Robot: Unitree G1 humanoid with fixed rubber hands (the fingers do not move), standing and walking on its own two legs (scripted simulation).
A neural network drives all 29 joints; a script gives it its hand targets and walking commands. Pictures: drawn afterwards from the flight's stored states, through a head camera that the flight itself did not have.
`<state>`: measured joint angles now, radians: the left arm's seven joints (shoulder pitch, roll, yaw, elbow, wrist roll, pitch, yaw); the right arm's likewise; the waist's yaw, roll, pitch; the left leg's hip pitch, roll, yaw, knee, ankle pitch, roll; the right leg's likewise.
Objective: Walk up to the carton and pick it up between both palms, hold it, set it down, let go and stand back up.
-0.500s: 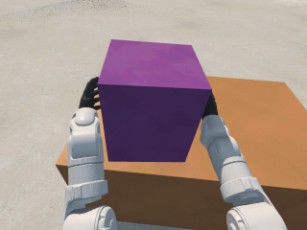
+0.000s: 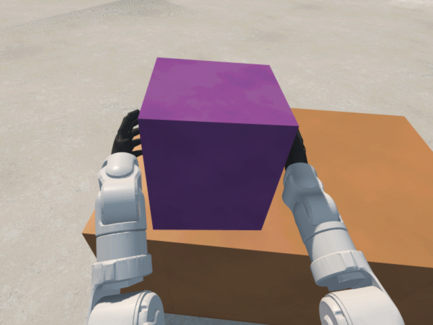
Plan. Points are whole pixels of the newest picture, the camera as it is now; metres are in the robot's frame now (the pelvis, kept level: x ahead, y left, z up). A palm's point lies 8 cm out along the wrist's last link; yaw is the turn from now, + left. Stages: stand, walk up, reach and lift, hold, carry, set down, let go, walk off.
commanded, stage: hold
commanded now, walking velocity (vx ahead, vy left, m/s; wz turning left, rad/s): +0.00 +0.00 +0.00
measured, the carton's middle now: (211, 147) +0.40 +0.00 +0.16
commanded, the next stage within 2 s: none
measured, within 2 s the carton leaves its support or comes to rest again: neither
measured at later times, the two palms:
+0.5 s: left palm (124, 154) +0.36 +0.15 +0.18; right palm (293, 158) +0.35 -0.15 +0.16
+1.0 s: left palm (127, 157) +0.36 +0.15 +0.18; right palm (294, 163) +0.35 -0.15 +0.15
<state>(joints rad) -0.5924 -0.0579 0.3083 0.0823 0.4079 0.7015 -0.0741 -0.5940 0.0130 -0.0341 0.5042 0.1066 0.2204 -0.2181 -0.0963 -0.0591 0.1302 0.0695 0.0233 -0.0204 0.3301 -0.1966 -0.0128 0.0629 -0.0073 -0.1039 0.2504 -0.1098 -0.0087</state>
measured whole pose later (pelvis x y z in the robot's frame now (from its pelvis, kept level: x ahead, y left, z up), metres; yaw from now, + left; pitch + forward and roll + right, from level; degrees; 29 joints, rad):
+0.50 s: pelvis +0.00 +0.00 +0.00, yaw +0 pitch -11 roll -1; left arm -0.60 -0.05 0.31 0.09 0.40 0.68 -0.08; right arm -0.60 0.02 -0.04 0.51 0.11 0.20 -0.22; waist -0.09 -0.07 0.12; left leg 0.05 0.03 -0.02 0.33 -0.19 -0.02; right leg 0.05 0.00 -0.11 0.25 -0.11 -0.02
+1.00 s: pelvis +0.00 +0.00 +0.00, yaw +0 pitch -11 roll -1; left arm -0.56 -0.05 0.28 0.04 0.40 0.70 -0.07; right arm -0.56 0.00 -0.01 0.47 0.13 0.19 -0.23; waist -0.10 -0.06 0.13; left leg 0.06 0.03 -0.02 0.34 -0.20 -0.02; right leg 0.06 0.00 -0.11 0.25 -0.11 -0.01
